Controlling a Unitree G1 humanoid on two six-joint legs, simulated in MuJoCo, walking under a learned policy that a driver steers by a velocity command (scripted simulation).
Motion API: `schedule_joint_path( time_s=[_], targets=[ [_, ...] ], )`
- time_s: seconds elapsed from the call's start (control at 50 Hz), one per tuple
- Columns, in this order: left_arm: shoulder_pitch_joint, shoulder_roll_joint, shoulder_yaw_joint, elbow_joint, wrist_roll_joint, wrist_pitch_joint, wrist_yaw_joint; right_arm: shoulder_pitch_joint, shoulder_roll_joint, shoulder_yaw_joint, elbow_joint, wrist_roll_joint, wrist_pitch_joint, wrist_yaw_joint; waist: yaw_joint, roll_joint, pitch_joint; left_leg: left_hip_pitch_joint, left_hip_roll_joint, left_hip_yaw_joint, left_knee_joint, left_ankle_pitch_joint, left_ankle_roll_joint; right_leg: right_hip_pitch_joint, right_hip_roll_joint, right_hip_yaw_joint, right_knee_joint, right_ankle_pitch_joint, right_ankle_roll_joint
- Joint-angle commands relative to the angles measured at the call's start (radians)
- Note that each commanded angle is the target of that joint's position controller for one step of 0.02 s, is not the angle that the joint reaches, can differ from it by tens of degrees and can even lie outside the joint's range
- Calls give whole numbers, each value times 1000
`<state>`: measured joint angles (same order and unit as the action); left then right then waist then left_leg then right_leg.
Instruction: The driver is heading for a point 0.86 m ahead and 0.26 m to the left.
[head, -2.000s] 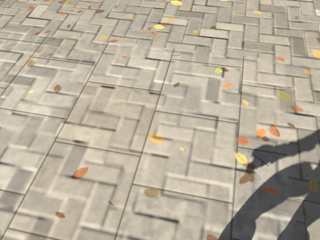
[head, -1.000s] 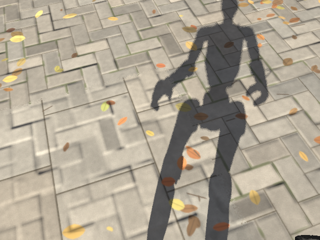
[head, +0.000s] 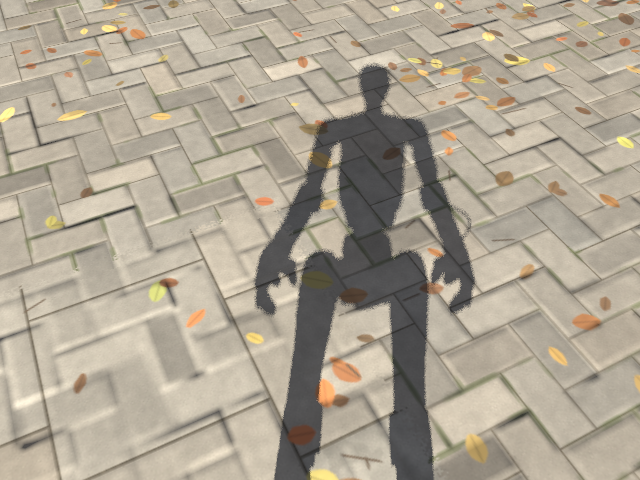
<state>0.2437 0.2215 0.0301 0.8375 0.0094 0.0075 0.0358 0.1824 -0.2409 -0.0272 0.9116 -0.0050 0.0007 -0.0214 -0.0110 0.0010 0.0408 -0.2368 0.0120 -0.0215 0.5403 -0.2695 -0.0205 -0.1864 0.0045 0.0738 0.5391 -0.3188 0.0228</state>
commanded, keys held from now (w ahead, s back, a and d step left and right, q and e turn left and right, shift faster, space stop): no key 0.16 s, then w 0.32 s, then w+q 0.52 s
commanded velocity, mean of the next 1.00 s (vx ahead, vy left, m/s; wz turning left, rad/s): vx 0.30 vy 0.00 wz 0.18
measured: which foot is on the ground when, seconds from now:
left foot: down 0.00-0.82, up 0.84-1.00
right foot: down 0.00-0.52, up 0.54-0.80, down 0.82-1.00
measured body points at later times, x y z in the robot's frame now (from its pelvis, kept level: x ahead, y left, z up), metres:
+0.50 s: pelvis +0.07 +0.01 -0.01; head +0.07 +0.02 +0.44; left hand +0.07 +0.27 -0.16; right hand +0.10 -0.25 -0.15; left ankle +0.01 +0.13 -0.73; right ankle -0.02 -0.14 -0.73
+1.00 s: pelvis +0.29 -0.04 +0.01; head +0.30 -0.04 +0.46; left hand +0.33 +0.25 -0.11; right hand +0.42 -0.30 -0.12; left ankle +0.21 +0.09 -0.64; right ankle +0.35 -0.14 -0.73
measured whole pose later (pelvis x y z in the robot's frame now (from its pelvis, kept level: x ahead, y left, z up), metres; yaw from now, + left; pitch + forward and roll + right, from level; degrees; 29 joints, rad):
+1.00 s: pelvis +0.29 -0.04 +0.01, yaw +14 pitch +0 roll -1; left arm 0.22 0.25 0.05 0.86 0.01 -0.11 -0.02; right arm 0.30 -0.30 -0.07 0.84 0.03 -0.04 -0.02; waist 0.00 0.04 0.03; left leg -0.49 0.05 -0.05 1.20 -0.31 0.04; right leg -0.26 0.00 -0.07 0.43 -0.17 -0.02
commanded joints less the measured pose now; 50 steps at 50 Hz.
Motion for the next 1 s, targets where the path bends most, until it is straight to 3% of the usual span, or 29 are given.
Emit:
schedule_joint_path(
  time_s=[0.02, 0.16, 0.2, 0.26, 0.32, 0.42, 0.46, 0.5, 0.52, 0.54, 0.56, 0.58, 0.6, 0.62, 0.64, 0.68, 0.7, 0.72, 0.78, 0.8, 0.82, 0.84, 0.86, 0.88, 0.9, 0.92, 0.94, 0.96, 1.0],
  targets=[
    [16, 107, 25, -21, -1, -13, 5, -8, -107, -23, -23, 1, -9, -7, 1, -6, -22, 32, 19, -21, -88, 118, 13, -44, -21, 14, -102, 170, -16],
    [33, 101, 21, 46, -4, -16, 8, 9, -99, -22, 34, 3, -5, -15, 0, -4, -11, 36, 15, -18, -98, 119, 17, -45, -14, 2, -113, 165, -13],
    [61, 100, 22, 73, -11, -12, 11, 34, -99, -24, 58, 11, 1, -18, 3, -2, -14, 22, -14, 5, -93, -156, 31, -61, 14, -21, -111, -106, -31],
    [61, 113, 25, 69, -22, -26, 14, 36, -106, -27, 53, 21, -16, -20, 6, -1, 98, -90, 4, -42, -97, -458, 81, -173, -9, 21, -122, -413, -85],
    [85, 110, 26, 82, -34, -65, 4, 62, -96, -28, 58, 29, -59, -7, 6, -21, 97, -94, 23, -72, -64, -393, 104, -161, -48, 77, -123, -378, -118],
    [141, 125, 29, 94, -47, -101, -14, 61, -68, -21, 45, 37, -114, 20, 16, -78, 96, -139, -17, -43, 18, -249, 123, -65, -96, 196, -158, -299, -182],
    [148, 148, 34, 92, -51, -111, -19, 104, -72, -22, 50, 39, -139, 35, -4, -117, 79, -148, -31, -24, 73, -74, 127, -1, -133, 245, -114, -62, -204],
    [104, 138, 36, 67, -34, -122, -26, 238, -112, -41, 100, 45, -152, 52, -50, -12, -15, 49, -15, -82, 74, 267, 150, -75, -47, 97, 124, 290, -148],
    [-10, 103, 25, 17, -18, -136, -36, 433, -179, -67, 159, 49, -147, 55, -137, 156, -90, 359, 66, -284, -41, 382, 231, -336, 57, -62, 435, 472, -65],
    [-63, 73, 15, -7, -24, -151, -36, 542, -203, -70, 184, 32, -130, 57, -186, 347, -100, 550, 288, -631, -214, 472, 355, -643, 105, -72, 747, -132, -25],
    [-147, 88, 14, -54, -50, -161, -44, 458, -145, -44, 161, 24, -124, 54, -141, 222, 2, 542, 346, -693, -215, 349, 378, -831, 26, 3, 852, -290, -58],
    [-223, 75, 5, -86, -68, -166, -51, 430, -101, -29, 143, 13, -121, 47, -134, 138, 50, 550, 342, -642, -209, 310, 370, -940, -20, 0, 919, -296, -78],
    [-254, 56, -3, -113, -64, -171, -58, 414, -88, -19, 138, 15, -115, 38, -111, 56, 89, 519, 333, -585, -238, 292, 337, -991, -65, -2, 857, -246, -83],
    [-242, 63, 0, -118, -46, -170, -59, 362, -82, -12, 120, 20, -106, 27, -71, 27, 97, 441, 311, -513, -273, 272, 288, -941, -109, 1, 741, -166, -79],
    [-219, 71, 1, -125, -33, -167, -62, 296, -79, -8, 92, 22, -93, 14, -36, 39, 105, 318, 266, -446, -331, 242, 254, -815, -117, -9, 599, -90, -62],
    [-196, 53, -10, -123, -16, -157, -72, 163, -129, -19, 27, 25, -75, -12, 9, 74, 88, -8, 126, -240, -393, 168, 190, -395, -58, -68, 247, 163, -17],
    [-202, 64, -6, -128, -16, -149, -71, 181, -169, -32, 22, 25, -77, -18, 10, 121, 59, -97, 105, -212, -433, 129, 185, -216, -13, -97, 174, 256, 11],
    [-194, 99, 7, -132, -25, -138, -65, 204, -197, -41, 23, 28, -82, -21, 25, 146, 45, -122, 130, -236, -461, 88, 184, -111, 3, -93, 147, 313, 31],
    [-115, 177, 41, -117, -41, -112, -34, 208, -188, -51, 14, 42, -83, -23, 89, 133, 32, -23, 145, -247, -329, 204, 128, -20, 3, -45, 57, 265, 30],
    [-15, 199, 58, -89, -44, -109, -25, 208, -171, -50, 6, 31, -76, -20, 138, 111, -26, -9, 119, -225, -173, 328, 102, 76, 7, -54, 56, 213, 11],
    [105, 226, 74, -66, -44, -109, -20, 209, -137, -43, -14, 15, -68, -16, 196, 68, -113, -63, 62, -194, 60, 336, 70, 229, -36, -36, 48, 176, -14],
    [217, 305, 83, -56, -26, -105, -19, 273, -18, -12, -45, -24, -62, -14, 182, -185, -269, -177, -34, -130, 405, -14, 42, 414, -241, 218, -7, -32, -70],
    [197, 334, 77, -57, 6, -112, -43, 429, 66, 3, -79, 36, -77, -14, 71, -554, -337, -397, -116, -142, 694, -353, 43, 479, -429, 792, -322, -290, -209],
    [102, 222, 52, -71, -7, -124, -56, 377, -54, -22, -61, 65, -77, -12, 57, -344, -188, -465, -42, -158, 832, -263, 51, 328, -407, 790, -395, -429, -196],
    [16, 177, 43, -75, -21, -127, -59, 286, -83, -30, -81, 63, -72, -8, 48, -219, -74, -493, 12, -114, 835, -153, 71, 203, -385, 590, -372, -365, -172],
    [-49, 165, 42, -72, -15, -127, -60, 240, -86, -34, -81, 47, -66, -9, 27, -106, -39, -433, 68, -102, 794, -65, 74, 84, -337, 412, -353, -171, -159],
    [-77, 146, 41, -61, -1, -127, -58, 220, -94, -44, -86, 37, -59, -6, 11, -100, -28, -387, 98, -109, 732, -26, 74, 17, -290, 281, -353, -55, -153],
    [-89, 133, 39, -47, 8, -130, -53, 221, -93, -51, -92, 39, -49, 0, -6, -137, -33, -341, 120, -109, 693, -12, 71, -12, -266, 193, -369, 9, -152],
    [-71, 131, 42, -24, 1, -142, -45, 183, -81, -53, -118, 35, -34, 7, -3, -116, -24, -354, 129, -87, 653, 8, 65, -10, -262, 101, -404, 97, -180]
  ],
)
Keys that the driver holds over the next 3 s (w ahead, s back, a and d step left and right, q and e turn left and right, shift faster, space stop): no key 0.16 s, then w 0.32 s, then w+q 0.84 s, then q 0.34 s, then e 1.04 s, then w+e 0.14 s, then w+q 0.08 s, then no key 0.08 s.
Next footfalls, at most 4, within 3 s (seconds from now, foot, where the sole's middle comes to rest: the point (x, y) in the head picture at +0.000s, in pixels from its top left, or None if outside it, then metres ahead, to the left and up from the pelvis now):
0.82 right None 0.39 -0.14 -0.77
1.36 left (225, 467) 0.55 0.22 -0.77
1.86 right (275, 371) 0.77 0.13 -0.77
2.20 left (191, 455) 0.57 0.30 -0.77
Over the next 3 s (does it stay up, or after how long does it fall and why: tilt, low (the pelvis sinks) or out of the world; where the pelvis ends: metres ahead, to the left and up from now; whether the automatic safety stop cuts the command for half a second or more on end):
stays up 0.65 0.16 0.01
